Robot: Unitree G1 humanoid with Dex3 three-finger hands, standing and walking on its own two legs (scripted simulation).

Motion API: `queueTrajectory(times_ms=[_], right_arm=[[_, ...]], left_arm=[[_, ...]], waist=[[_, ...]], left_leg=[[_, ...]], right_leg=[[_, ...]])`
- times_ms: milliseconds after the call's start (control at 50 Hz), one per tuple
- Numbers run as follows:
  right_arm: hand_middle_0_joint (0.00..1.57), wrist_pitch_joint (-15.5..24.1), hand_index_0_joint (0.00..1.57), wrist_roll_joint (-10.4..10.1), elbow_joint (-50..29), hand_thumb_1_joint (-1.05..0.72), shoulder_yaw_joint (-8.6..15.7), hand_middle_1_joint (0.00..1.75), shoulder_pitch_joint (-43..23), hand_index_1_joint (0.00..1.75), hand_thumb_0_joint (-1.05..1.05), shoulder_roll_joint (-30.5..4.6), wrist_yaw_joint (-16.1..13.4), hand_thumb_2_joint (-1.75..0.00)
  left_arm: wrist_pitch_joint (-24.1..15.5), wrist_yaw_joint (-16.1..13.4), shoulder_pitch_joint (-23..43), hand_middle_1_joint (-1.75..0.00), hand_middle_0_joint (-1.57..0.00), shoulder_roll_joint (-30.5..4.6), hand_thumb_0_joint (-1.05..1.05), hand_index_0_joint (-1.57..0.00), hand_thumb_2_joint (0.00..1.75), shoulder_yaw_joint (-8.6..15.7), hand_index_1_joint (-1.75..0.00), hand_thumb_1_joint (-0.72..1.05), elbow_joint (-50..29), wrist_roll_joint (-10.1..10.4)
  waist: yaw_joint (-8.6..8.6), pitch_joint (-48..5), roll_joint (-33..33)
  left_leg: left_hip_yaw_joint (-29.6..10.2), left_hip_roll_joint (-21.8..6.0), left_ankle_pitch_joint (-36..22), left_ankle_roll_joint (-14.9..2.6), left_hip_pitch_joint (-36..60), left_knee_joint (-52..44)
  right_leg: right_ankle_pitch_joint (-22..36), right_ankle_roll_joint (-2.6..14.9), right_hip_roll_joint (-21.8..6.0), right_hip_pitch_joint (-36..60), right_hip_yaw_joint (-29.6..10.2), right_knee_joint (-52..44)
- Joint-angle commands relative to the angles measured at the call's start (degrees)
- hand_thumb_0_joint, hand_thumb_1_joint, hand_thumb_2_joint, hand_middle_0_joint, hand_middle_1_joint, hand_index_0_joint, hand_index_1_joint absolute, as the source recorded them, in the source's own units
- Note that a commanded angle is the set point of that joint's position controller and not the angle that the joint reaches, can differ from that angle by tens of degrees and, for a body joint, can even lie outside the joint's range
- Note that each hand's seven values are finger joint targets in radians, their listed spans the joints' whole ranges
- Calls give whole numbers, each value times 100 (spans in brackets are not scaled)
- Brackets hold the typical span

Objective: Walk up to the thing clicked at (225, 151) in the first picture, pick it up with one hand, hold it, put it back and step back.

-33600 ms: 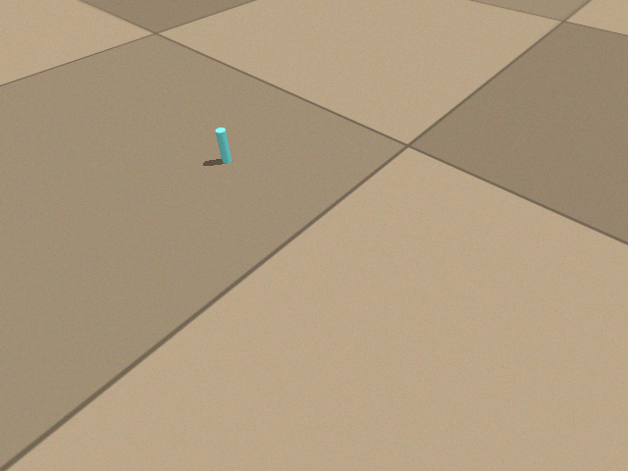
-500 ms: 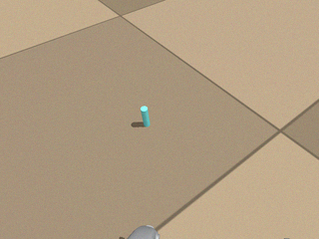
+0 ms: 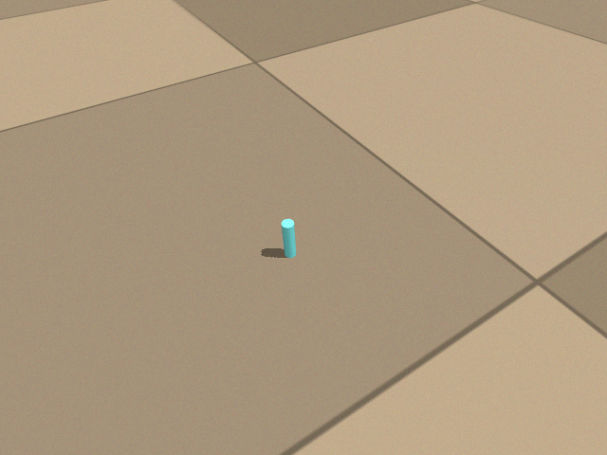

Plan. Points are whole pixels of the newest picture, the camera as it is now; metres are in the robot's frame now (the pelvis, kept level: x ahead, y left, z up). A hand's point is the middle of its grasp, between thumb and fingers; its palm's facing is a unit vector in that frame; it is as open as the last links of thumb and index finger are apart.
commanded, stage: step back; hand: left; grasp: from the side
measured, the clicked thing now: (289, 239) +1.07 +0.16 -0.67
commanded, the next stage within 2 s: stand in 0.52 s
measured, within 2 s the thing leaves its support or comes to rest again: neither
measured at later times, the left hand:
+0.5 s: hand out of the picture +0.15 +0.29 -0.14, palm faces -0.01 -0.93 -0.36, open 7.4 cm
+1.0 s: hand out of the picture +0.12 +0.27 -0.14, palm faces -0.05 -0.94 -0.33, open 7.4 cm
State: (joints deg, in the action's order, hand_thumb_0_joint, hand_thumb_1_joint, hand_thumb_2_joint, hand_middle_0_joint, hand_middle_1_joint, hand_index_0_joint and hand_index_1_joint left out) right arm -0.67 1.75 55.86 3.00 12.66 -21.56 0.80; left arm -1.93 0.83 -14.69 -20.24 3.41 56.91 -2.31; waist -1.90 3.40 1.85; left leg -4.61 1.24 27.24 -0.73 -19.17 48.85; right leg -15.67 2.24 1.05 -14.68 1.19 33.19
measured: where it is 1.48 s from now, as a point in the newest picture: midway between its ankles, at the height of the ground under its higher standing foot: outside the picture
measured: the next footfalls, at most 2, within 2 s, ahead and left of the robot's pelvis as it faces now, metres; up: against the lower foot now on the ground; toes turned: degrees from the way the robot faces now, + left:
left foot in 0.14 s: +0.09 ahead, +0.14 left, +0.00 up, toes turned +0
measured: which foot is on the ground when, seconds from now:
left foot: up 0.00-0.12, down 0.14-1.00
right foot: down 0.00-1.00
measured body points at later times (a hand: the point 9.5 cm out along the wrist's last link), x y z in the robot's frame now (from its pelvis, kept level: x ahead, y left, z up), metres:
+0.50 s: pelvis +0.05 +0.03 +0.01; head +0.07 +0.03 +0.46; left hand +0.15 +0.33 -0.12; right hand +0.16 -0.26 -0.12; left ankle +0.05 +0.14 -0.73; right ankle +0.03 -0.11 -0.73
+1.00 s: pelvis +0.03 +0.02 +0.02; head +0.05 +0.02 +0.47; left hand +0.12 +0.32 -0.11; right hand +0.11 -0.28 -0.11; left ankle +0.05 +0.14 -0.73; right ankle +0.03 -0.11 -0.73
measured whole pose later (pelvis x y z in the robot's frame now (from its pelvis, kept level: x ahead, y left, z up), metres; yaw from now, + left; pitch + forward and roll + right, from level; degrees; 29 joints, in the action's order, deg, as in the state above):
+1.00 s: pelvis +0.03 +0.02 +0.02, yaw -1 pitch -2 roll +0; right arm 0.8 0.5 66.1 0.7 4.8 -19.8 0.7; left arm -0.9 0.3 -5.2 -19.8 -0.2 65.8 -0.6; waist 0.5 3.5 -0.2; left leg 0.7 -0.7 8.7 0.5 -6.9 17.9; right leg -10.1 -0.8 -0.6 -5.7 -1.1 18.2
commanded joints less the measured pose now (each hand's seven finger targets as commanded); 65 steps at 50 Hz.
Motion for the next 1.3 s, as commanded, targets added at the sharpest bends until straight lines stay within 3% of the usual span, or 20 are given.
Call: queueTrajectory(times_ms=[0, 40, 80, 100, 120, 140, 160, 180, 200, 240, 300, 360, 480, 500, 700, 800, 840, 980, 1160, 1280], right_arm=[[20, 188, 20, -5, -272, -90, 285, 30, 20, 30, 0, -1056, -24, -90], [20, 213, 20, 22, -235, -90, 268, 30, 36, 30, 0, -963, -5, -90], [20, 255, 20, 15, -116, -90, 286, 30, 110, 30, 0, -858, -34, -90], [20, 277, 20, 42, -95, -90, 310, 30, 51, 30, 0, -913, -71, -90], [20, 309, 20, 71, -112, -90, 336, 30, -12, 30, 0, -1036, -109, -90], [20, 346, 20, 72, -217, -90, 329, 30, -290, 30, 0, -1343, -133, -90], [20, 339, 20, 36, -248, -90, 334, 30, -523, 30, 0, -1564, -111, -90], [20, 326, 20, 25, -253, -90, 300, 30, -721, 30, 0, -1466, -98, -90], [20, 322, 20, 31, -249, -90, 254, 30, -825, 30, 0, -1364, -99, -90], [20, 324, 20, -37, -181, -90, 181, 30, -913, 30, 0, -1190, -104, -90], [20, 312, 20, -102, -38, -90, 144, 30, -765, 30, 0, -1060, -142, -90], [20, 294, 20, -106, 90, -90, 170, 30, -870, 30, 0, -1072, -170, -90], [20, 269, 20, -115, 223, -90, 157, 30, -1111, 30, 0, -984, -163, -90], [20, 283, 20, -179, 268, -90, 75, 30, -1069, 30, 0, -1004, -141, -90], [20, 300, 20, -151, 487, -90, 17, 30, -1295, 30, 0, -973, -102, -90], [20, 286, 20, -140, 575, -90, 1, 30, -1326, 30, 0, -989, -90, -90], [20, 294, 20, -140, 595, -90, 1, 30, -1293, 30, 0, -1008, -90, -90], [20, 275, 20, -116, 682, -90, -7, 30, -1168, 30, 0, -1043, -79, -90], [20, 252, 20, -116, 715, -90, -36, 30, -988, 30, 0, -1026, -66, -90], [20, 246, 20, -133, 714, -90, -74, 30, -936, 30, 0, -1028, -70, -90]], left_arm=[[-201, -122, 450, -30, -20, -1686, 0, -20, 90, 412, -30, 90, -484, 18], [-175, -102, 602, -30, -20, -1653, 0, -20, 90, 375, -30, 90, -512, 33], [-100, -85, 768, -30, -20, -1531, 0, -20, 90, 273, -30, 90, -563, 74], [-68, -83, 700, -30, -20, -1348, 0, -20, 90, 177, -30, 90, -562, 81], [-57, -82, 599, -30, -20, -1135, 0, -20, 90, 92, -30, 90, -551, 122], [-16, -71, 564, -30, -20, -916, 0, -20, 90, 23, -30, 90, -524, 228], [30, -114, 516, -30, -20, -1246, 0, -20, 90, 144, -30, 90, -337, 240], [13, -111, 476, -30, -20, -1275, 0, -20, 90, 135, -30, 90, -279, 207], [-12, -103, 497, -30, -20, -1177, 0, -20, 90, 100, -30, 90, -258, 185], [-99, -136, 372, -30, -20, -1233, 0, -20, 90, 103, -30, 90, -85, 203], [-121, -146, 641, -30, -20, -1372, 0, -20, 90, 104, -30, 90, -64, 220], [-83, -180, 857, -30, -20, -1319, 0, -20, 90, 64, -30, 90, -25, 233], [-71, -195, 1029, -30, -20, -1295, 0, -20, 90, 41, -30, 90, 94, 202], [-54, -166, 1097, -30, -20, -1110, 0, -20, 90, -78, -30, 90, 180, 241], [-49, -149, 1377, -30, -20, -1183, 0, -20, 90, -94, -30, 90, 389, 206], [-33, -135, 1399, -30, -20, -1194, 0, -20, 90, -92, -30, 90, 463, 199], [-37, -130, 1402, -30, -20, -1207, 0, -20, 90, -85, -30, 90, 480, 184], [-7, -108, 1247, -30, -20, -1200, 0, -20, 90, -103, -30, 90, 561, 187], [-29, -123, 1116, -30, -20, -1224, 0, -20, 90, -138, -30, 90, 535, 184], [-44, -128, 1015, -30, -20, -1220, 0, -20, 90, -157, -30, 90, 552, 200]], waist=[[81, 60, -878], [134, -104, -1029], [263, -234, -862], [291, -296, -605], [262, -403, -178], [161, -436, 634], [106, -248, 597], [24, -156, 422], [-13, -160, 396], [-68, -436, 576], [103, -717, 209], [126, -746, 74], [130, -901, -236], [185, -834, -204], [193, -728, -154], [198, -519, -57], [213, -618, -103], [210, -411, -55], [241, -429, -253], [234, -462, -272]], left_leg=[[-45, -290, -134, 31, -471, -309], [318, -260, -189, 53, 25, -966], [538, -99, -868, 46, 875, -2024], [349, -139, -1259, 0, 1261, -2403], [-323, -631, -1348, -114, 1518, -2658], [-1678, -1531, -641, -511, 1095, -3244], [-1813, -1860, -11, -917, 217, -3351], [-1583, -1766, -252, -919, 66, -3212], [-1175, -1521, -975, -736, 244, -2990], [-526, -1113, -2480, -326, 447, -2498], [-98, -794, -2957, -127, 801, -2298], [-49, -838, -3536, -149, 1019, -2317], [95, -834, -3387, -162, 1214, -2409], [-73, -858, -3488, -154, 1332, -2651], [-3, -893, -3247, -29, 1595, -3106], [-4, -848, -2321, 12, 1384, -3376], [-16, -885, -2422, -10, 1431, -3386], [-91, -861, -1565, 0, 1246, -3544], [-77, -839, -1831, -11, 1300, -3382], [-67, -844, -2206, -7, 1332, -3318]], right_leg=[[-1629, 746, -1510, -36, -1964, -1828], [-956, 728, -1433, -191, -1528, -1561], [-224, 552, -1206, -488, -1071, -988], [201, 372, -1029, -672, -865, -609], [567, 187, -788, -894, -641, -169], [-286, -107, -226, -951, -273, 405], [-1210, -130, -235, -340, -255, 694], [-1116, -98, -262, -26, -273, 538], [-755, -60, -284, 40, -271, 5], [697, -57, -411, 564, -466, -631], [1799, 29, -669, 781, -686, -532], [2058, 10, -656, 789, -576, -609], [2244, -18, -735, 981, -631, -792], [2292, -81, -776, 930, -644, -1001], [1881, -168, -844, 1084, -625, -1560], [1154, -169, -817, 950, -667, -1774], [1216, -139, -832, 1010, -674, -1744], [522, -119, -786, 697, -693, -1847], [557, -124, -800, 593, -725, -1913], [982, -137, -815, 691, -695, -1868]])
